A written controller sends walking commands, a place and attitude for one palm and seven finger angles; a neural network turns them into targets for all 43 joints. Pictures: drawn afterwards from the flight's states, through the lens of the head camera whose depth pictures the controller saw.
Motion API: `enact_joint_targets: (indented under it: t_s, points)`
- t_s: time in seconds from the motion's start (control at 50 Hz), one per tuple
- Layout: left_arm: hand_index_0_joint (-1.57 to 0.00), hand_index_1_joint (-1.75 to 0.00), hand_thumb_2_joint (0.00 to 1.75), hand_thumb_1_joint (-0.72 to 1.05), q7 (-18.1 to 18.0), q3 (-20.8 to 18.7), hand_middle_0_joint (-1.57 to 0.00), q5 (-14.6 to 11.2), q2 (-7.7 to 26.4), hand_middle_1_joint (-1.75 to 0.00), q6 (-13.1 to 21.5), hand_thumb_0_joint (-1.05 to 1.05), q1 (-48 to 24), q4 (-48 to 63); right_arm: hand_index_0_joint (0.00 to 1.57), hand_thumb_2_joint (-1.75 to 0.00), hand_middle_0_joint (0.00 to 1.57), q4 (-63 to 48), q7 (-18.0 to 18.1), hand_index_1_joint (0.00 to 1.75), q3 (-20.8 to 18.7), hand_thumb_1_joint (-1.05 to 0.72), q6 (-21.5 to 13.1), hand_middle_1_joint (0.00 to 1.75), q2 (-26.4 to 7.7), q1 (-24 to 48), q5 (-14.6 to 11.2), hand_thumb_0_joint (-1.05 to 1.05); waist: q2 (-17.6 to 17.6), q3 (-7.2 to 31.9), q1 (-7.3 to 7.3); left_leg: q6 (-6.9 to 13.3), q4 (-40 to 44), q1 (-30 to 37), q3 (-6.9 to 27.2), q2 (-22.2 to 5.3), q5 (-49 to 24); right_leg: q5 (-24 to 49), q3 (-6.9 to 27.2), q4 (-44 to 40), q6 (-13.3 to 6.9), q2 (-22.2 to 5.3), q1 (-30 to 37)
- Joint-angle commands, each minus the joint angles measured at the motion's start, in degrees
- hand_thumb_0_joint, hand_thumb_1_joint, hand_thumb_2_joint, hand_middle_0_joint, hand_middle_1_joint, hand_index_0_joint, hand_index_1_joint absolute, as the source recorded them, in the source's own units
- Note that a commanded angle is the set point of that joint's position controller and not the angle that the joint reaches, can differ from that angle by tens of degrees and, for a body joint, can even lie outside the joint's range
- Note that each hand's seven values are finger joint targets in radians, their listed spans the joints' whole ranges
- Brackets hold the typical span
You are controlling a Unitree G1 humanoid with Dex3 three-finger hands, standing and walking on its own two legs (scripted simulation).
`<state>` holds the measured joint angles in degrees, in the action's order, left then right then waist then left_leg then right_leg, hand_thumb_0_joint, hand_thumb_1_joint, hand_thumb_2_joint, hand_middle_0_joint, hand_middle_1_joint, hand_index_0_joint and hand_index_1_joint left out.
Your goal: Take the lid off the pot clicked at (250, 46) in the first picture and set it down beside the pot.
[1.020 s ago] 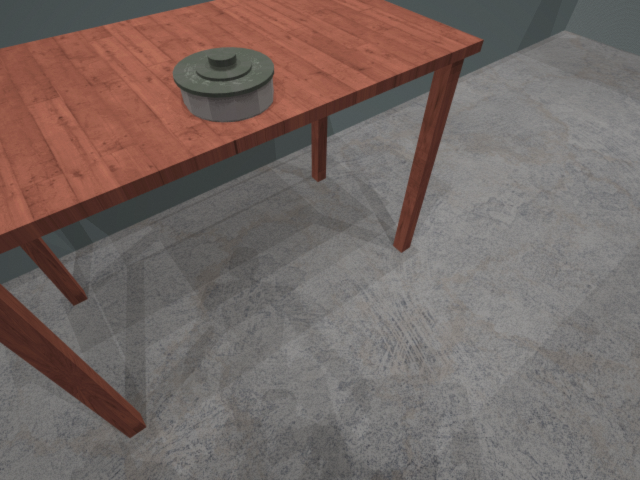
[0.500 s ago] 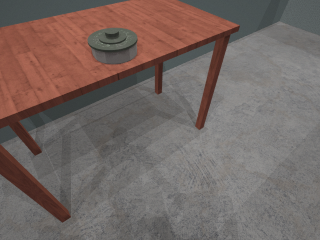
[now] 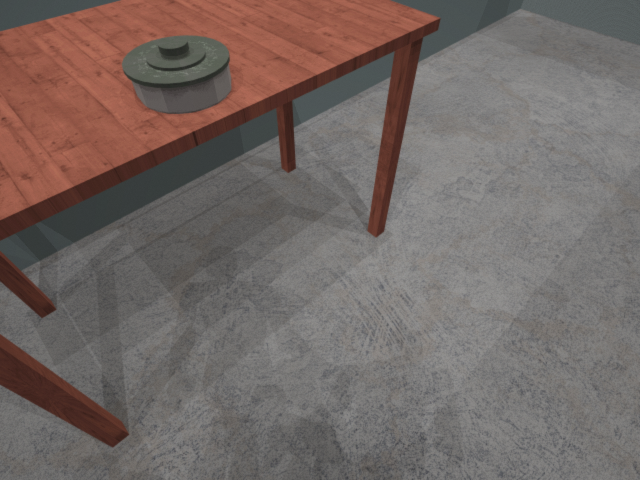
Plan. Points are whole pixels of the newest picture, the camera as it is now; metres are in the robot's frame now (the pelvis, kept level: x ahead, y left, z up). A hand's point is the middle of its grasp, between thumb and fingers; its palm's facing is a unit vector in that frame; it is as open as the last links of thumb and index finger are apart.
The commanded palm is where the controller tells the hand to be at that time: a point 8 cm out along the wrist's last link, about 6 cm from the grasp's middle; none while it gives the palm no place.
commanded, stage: walk to a spot facing it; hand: left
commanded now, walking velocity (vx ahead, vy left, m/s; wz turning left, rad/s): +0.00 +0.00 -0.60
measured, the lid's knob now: (173, 45) +0.76 +0.33 +0.16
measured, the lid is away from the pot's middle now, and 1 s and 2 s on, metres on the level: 0.00 0.00 0.00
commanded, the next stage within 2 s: turn to face it in 1.70 s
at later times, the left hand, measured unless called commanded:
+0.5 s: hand out of the picture +0.07 +0.14 -0.14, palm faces -0.17 -0.95 -0.28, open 7.3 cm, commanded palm none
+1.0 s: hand (252, 391) +0.27 +0.13 -0.16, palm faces -0.49 -0.84 -0.21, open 7.4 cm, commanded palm none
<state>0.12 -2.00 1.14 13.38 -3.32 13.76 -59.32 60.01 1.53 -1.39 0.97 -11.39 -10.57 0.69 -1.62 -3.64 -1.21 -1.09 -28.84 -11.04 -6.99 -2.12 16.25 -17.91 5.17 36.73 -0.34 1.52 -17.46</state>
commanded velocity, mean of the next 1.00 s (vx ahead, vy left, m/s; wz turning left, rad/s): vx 0.17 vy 0.00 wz -0.60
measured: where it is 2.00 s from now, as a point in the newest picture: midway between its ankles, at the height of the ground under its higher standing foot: (435, 435)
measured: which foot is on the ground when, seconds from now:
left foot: down 0.00-0.12, up 0.14-0.78, down 0.80-1.00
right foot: down 0.00-0.80, up 0.82-1.00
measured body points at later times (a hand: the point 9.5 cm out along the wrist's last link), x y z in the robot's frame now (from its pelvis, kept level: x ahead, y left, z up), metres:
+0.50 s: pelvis +0.00 -0.05 +0.01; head +0.03 -0.09 +0.46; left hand +0.08 +0.19 -0.12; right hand +0.06 -0.33 -0.14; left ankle +0.02 +0.14 -0.65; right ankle +0.01 -0.10 -0.73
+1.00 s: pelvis +0.10 -0.03 +0.01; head +0.14 -0.01 +0.46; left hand +0.30 +0.18 -0.14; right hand -0.01 -0.25 -0.12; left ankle +0.09 +0.10 -0.73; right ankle +0.06 -0.16 -0.64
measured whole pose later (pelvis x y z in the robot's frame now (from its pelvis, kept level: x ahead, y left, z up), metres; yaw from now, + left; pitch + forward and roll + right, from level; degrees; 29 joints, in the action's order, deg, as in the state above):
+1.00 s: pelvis +0.10 -0.03 +0.01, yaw -33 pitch +1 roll -1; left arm 3.0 -6.0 2.5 16.8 -1.6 15.8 -52.1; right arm 52.5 1.4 -0.3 -3.4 -10.4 -20.6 0.8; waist -3.8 0.0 -1.2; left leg 1.0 -19.1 -2.8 -4.3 -0.4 17.8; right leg -13.7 2.3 66.6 0.8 -0.1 -37.1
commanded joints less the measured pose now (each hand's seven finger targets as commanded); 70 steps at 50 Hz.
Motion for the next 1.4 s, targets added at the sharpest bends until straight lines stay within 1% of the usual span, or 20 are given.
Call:
enact_joint_targets:
  t_s: [0.0, 0.06, 0.1, 0.12, 0.22, 0.4, 0.6, 0.72, 0.74, 0.78, 0.8, 0.94, 1.12, 1.18, 1.22, 1.24, 1.26, 1.28, 1.34, 1.38]
  points:
    - [-0.20, -0.30, 0.90, 0.90, 0.0, -2.3, -0.20, 0.0, 5.0, -0.30, 0.5, 0.00, 1.5, 5.9, 0.20, -0.90, 0.20, -5.4, 0.5, 0.30, -3.6, -0.90, -1.0, 0.30, -12.0, 0.8, 0.5, 0.00, 11.8, 0.8, 0.26, 10.6, 11.2, -0.4, 11.4, -19.0, -11.2, -10.1, -3.8, 13.4, 0.8, -3.3, -5.9]
    - [-0.20, -0.30, 0.90, 0.90, 0.4, -2.7, -0.20, 0.3, 4.9, -0.30, 1.3, 0.00, 8.1, 5.0, 0.20, -0.90, 0.20, -6.8, 0.3, 0.30, -4.0, -0.90, -0.5, 0.30, -11.7, 3.0, 0.5, 0.00, 6.0, 3.8, -2.99, 5.5, -2.5, -2.9, 3.1, -14.7, -10.3, 1.9, -5.6, -1.7, 0.6, -3.4, 3.5]
    - [-0.20, -0.30, 0.90, 0.90, -0.9, -4.5, -0.20, 0.8, 14.1, -0.30, 2.7, 0.00, 10.6, 5.3, 0.20, -0.90, 0.20, -9.7, -0.2, 0.30, -2.7, -0.90, 0.2, 0.30, -5.1, 1.9, 0.1, 0.00, -22.2, 2.1, -2.87, -1.7, -30.6, -21.9, -1.3, 0.3, 18.7, 25.5, 25.5, -20.2, -6.0, -20.4, 9.8]
    - [-0.20, -0.30, 0.90, 0.90, -1.6, -4.2, -0.20, -0.2, 12.9, -0.30, 2.4, 0.00, 11.9, 5.5, 0.20, -0.90, 0.20, -10.2, 0.1, 0.30, -2.8, -0.90, 0.5, 0.30, -6.8, 3.5, 0.0, 0.00, -14.1, 3.6, -3.60, -0.8, -34.7, -20.1, 6.5, -0.9, 18.0, 26.2, 24.3, -20.3, -9.5, -21.1, 8.7]
    - [-0.20, -0.30, 0.90, 0.90, -1.6, -3.7, -0.20, -0.6, 8.7, -0.30, 3.2, 0.00, 4.5, 8.7, 0.20, -0.90, 0.20, -8.8, -0.4, 0.30, -3.2, -0.90, 0.7, 0.30, -6.6, 3.7, 0.3, 0.00, -1.8, 3.1, -0.22, -1.8, -37.2, -20.2, 8.9, -2.1, 4.2, 20.7, 17.8, -19.0, -8.3, -13.5, 6.9]
    - [-0.20, -0.30, 0.90, 0.90, -1.4, -4.3, -0.20, -0.4, 9.1, -0.30, 3.0, 0.00, 7.5, 9.2, 0.20, -0.90, 0.20, -11.4, 0.2, 0.30, -3.1, -0.90, 1.0, 0.30, -6.9, 6.0, 0.2, 0.00, -3.7, 6.5, -1.53, -3.2, -31.1, -22.3, 10.4, -0.6, 3.1, 21.6, 20.7, -18.7, -7.1, -11.2, 14.1]
    - [-0.20, -0.30, 0.90, 0.90, -0.5, -4.6, -0.20, 0.2, 10.2, -0.30, 4.2, 0.00, 8.7, 10.1, 0.20, -0.90, 0.20, -15.4, -1.3, 0.30, -3.0, -0.90, -1.4, 0.30, -7.1, 8.9, 0.4, 0.00, -5.3, 4.5, -3.40, -1.8, -17.1, -18.1, 9.7, 1.9, 6.3, -5.8, 29.6, -24.0, -11.8, -9.0, 10.4]
    - [-0.20, -0.30, 0.90, 0.90, -0.2, -4.7, -0.20, -0.1, 10.8, -0.30, 4.0, 0.00, 3.0, 12.5, 0.20, -0.90, 0.20, -14.5, -0.9, 0.30, -3.0, -0.90, -3.2, 0.30, -6.9, 0.0, -0.5, 0.00, -6.0, 5.4, 1.07, 0.3, 2.8, 3.9, 9.2, 4.3, 1.7, -5.1, 27.2, -18.4, -8.7, -4.2, -3.6]
    - [-0.20, -0.30, 0.90, 0.90, 0.0, -4.5, -0.20, -0.2, 9.4, -0.30, 4.2, 0.00, 1.6, 13.2, 0.20, -0.90, 0.20, -13.1, -0.4, 0.30, -3.3, -0.90, -3.6, 0.30, -8.6, -4.5, -0.7, 0.00, -3.7, 7.2, 3.18, 1.2, 8.6, 16.2, 11.5, 1.2, 1.7, -6.6, 23.4, -13.2, -6.2, -0.7, -12.0]
    - [-0.20, -0.30, 0.90, 0.90, 1.0, -3.9, -0.20, -0.5, 5.3, -0.30, 5.0, 0.00, 0.6, 15.0, 0.20, -0.90, 0.20, -12.8, 0.1, 0.30, -5.0, -0.90, -3.7, 0.30, -16.8, -10.9, 0.1, 0.00, 18.1, 6.2, 6.16, 7.6, 19.9, 24.0, 38.4, -21.4, 22.4, -15.2, 5.9, 11.5, -1.2, 6.6, -30.1]
    - [-0.20, -0.30, 0.90, 0.90, 1.3, -4.6, -0.20, 0.3, 7.2, -0.30, 5.3, 0.00, -1.4, 15.6, 0.20, -0.90, 0.20, -13.6, 0.0, 0.30, -4.3, -0.90, -3.7, 0.30, -15.4, -9.4, 0.2, 0.00, 11.7, 0.0, 5.07, 11.1, 21.9, 15.3, 39.7, -24.4, 22.6, -11.4, 2.1, 18.7, 0.1, 1.2, -30.1]
    - [-0.20, -0.30, 0.90, 0.90, 3.3, -3.1, -0.20, 1.1, 3.1, -0.30, 3.4, 0.00, -1.0, 12.3, 0.20, -0.90, 0.20, -9.8, 0.4, 0.30, -0.6, -0.90, -6.4, 0.30, -7.0, -12.7, 0.0, 0.00, 9.4, -1.5, 1.17, 4.5, 16.0, 11.5, 9.9, -11.7, -24.2, 6.1, -4.2, 33.5, 1.3, -3.1, -30.4]
    - [-0.20, -0.30, 0.90, 0.90, 4.0, -0.8, -0.20, 0.3, 0.4, -0.30, 3.4, 0.00, -15.2, 15.4, 0.20, -0.90, 0.20, -4.8, 0.9, 0.30, -0.6, -0.90, -6.2, 0.30, -7.4, -21.0, 0.6, 0.00, 10.6, -5.2, 4.49, 5.4, 12.8, 15.6, -2.1, -12.1, -45.0, 9.5, -14.9, 7.3, -1.1, -1.9, -24.0]
    - [-0.20, -0.30, 0.90, 0.90, 3.4, -1.6, -0.20, 0.4, 2.5, -0.30, 3.7, 0.00, -8.2, 13.2, 0.20, -0.90, 0.20, -4.3, 0.8, 0.30, -1.7, -0.90, -6.0, 0.30, -9.9, -20.1, 0.4, 0.00, 11.0, 1.2, 0.85, 5.3, 1.3, 16.8, -5.1, -14.1, -63.4, 6.8, -16.8, 2.5, -4.2, 1.6, -10.3]
    - [-0.20, -0.30, 0.90, 0.90, 2.8, -3.1, -0.20, 0.7, 6.1, -0.30, 4.7, 0.00, 6.0, 8.7, 0.20, -0.90, 0.20, -5.5, 0.4, 0.30, -2.1, -0.90, -5.9, 0.30, -11.7, -17.0, -0.1, 0.00, 9.8, 10.3, -6.13, 3.1, -19.0, 8.5, -6.6, -12.8, -56.5, 10.0, -15.7, -4.3, -6.5, 2.5, 12.9]
    - [-0.20, -0.30, 0.90, 0.90, 2.1, -4.5, -0.20, 0.8, 11.7, -0.30, 5.3, 0.00, 12.6, 7.0, 0.20, -0.90, 0.20, -6.1, -0.2, 0.30, -1.7, -0.90, -5.8, 0.30, -8.9, -18.5, -1.3, 0.00, -0.1, 17.7, -8.64, 0.9, -38.6, -8.7, -6.4, -9.2, -25.1, 11.4, 0.6, -6.4, -12.2, -10.2, 32.9]
    - [-0.20, -0.30, 0.90, 0.90, 1.1, -5.1, -0.20, -0.3, 16.3, -0.30, 5.5, 0.00, 14.6, 7.1, 0.20, -0.90, 0.20, -7.6, -0.1, 0.30, -1.3, -0.90, -6.0, 0.30, -5.3, -20.6, -1.7, 0.00, -8.3, 25.3, -6.38, -1.5, -61.2, -23.7, -1.7, -0.1, 16.5, 20.8, 31.5, -11.4, -19.5, -26.9, 40.8]
    - [-0.20, -0.30, 0.90, 0.90, 0.5, -5.5, -0.20, -1.4, 16.1, -0.30, 4.8, 0.00, 12.6, 7.5, 0.20, -0.90, 0.20, -8.8, 0.2, 0.30, -1.6, -0.90, -6.1, 0.30, -6.6, -14.3, -1.4, 0.00, -0.2, 20.0, -6.60, 0.7, -61.3, -27.2, 6.6, -3.5, 12.9, 16.1, 27.9, -15.3, -20.1, -25.3, 35.2]
    - [-0.20, -0.30, 0.90, 0.90, -0.1, -3.1, -0.20, -1.3, 9.6, -0.30, 5.7, 0.00, 0.7, 9.8, 0.20, -0.90, 0.20, -7.1, -0.3, 0.30, -1.5, -0.90, -4.3, 0.30, -5.5, -13.0, -0.1, 0.00, 3.6, 5.8, 0.70, -0.7, -52.8, -21.7, 8.1, -8.9, 1.5, 14.5, 13.4, -20.2, -4.7, -18.8, 7.6]
    - [-0.20, -0.30, 0.90, 0.90, -0.3, -2.8, -0.20, -0.6, 8.0, -0.30, 6.4, 0.00, -1.3, 9.7, 0.20, -0.90, 0.20, -5.9, -0.3, 0.30, -1.4, -0.90, -2.9, 0.30, -3.9, -14.9, 0.4, 0.00, 2.3, 2.6, 3.12, -1.0, -47.3, -17.9, 7.2, -8.8, 0.9, 16.8, 8.3, -22.3, -5.0, -15.2, -1.4]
